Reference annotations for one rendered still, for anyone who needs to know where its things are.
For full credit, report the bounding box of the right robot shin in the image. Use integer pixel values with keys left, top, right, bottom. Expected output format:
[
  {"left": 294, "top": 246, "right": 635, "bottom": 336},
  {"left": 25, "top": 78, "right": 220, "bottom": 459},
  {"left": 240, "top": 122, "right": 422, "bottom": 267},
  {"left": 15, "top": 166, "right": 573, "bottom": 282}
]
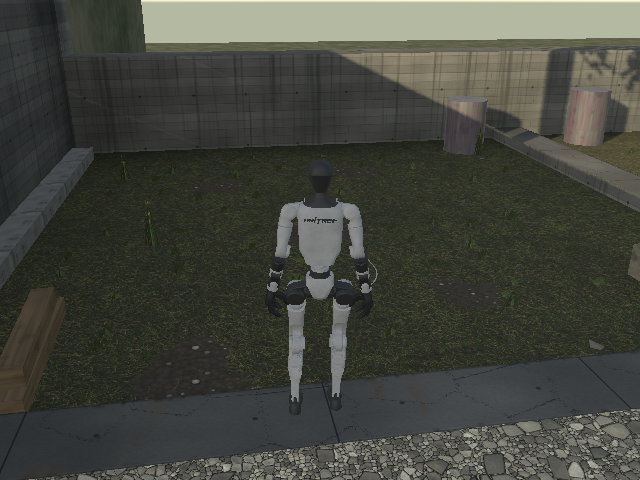
[{"left": 331, "top": 334, "right": 347, "bottom": 397}]

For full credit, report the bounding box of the left robot hand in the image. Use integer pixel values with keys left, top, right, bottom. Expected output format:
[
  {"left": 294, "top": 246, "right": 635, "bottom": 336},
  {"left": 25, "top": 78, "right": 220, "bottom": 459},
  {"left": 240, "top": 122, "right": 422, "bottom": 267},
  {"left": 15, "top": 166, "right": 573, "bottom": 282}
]
[{"left": 265, "top": 289, "right": 289, "bottom": 317}]

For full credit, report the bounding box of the right robot hand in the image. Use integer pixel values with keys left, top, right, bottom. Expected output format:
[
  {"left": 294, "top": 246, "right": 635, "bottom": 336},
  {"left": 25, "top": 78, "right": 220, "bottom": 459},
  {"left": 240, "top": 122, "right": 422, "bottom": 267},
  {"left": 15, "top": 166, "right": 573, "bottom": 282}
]
[{"left": 349, "top": 290, "right": 373, "bottom": 319}]

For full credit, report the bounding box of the robot left thigh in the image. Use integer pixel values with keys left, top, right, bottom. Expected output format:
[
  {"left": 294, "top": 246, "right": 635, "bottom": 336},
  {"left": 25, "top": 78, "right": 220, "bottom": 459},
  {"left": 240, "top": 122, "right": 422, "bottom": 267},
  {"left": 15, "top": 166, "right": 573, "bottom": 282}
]
[{"left": 286, "top": 280, "right": 306, "bottom": 354}]

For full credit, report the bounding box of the robot right upper arm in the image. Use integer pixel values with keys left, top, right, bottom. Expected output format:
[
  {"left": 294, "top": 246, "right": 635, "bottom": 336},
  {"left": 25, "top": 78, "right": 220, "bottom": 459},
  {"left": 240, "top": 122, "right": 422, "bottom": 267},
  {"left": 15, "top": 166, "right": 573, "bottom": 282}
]
[{"left": 341, "top": 202, "right": 365, "bottom": 259}]

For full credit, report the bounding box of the left robot forearm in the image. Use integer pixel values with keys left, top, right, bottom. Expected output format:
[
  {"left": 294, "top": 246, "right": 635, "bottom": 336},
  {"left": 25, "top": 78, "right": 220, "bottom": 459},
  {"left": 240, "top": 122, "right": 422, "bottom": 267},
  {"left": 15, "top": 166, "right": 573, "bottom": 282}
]
[{"left": 267, "top": 243, "right": 286, "bottom": 292}]

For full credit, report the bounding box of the right robot forearm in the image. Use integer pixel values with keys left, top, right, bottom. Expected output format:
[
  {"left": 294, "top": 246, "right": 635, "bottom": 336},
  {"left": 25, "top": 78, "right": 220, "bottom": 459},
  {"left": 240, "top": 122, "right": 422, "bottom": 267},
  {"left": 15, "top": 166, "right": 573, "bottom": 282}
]
[{"left": 354, "top": 244, "right": 372, "bottom": 293}]

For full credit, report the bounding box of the robot left upper arm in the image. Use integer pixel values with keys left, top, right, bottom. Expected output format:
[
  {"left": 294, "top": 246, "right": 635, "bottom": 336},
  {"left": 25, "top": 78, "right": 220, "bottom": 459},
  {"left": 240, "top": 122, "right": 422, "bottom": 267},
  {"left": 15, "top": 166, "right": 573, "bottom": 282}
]
[{"left": 275, "top": 202, "right": 300, "bottom": 258}]

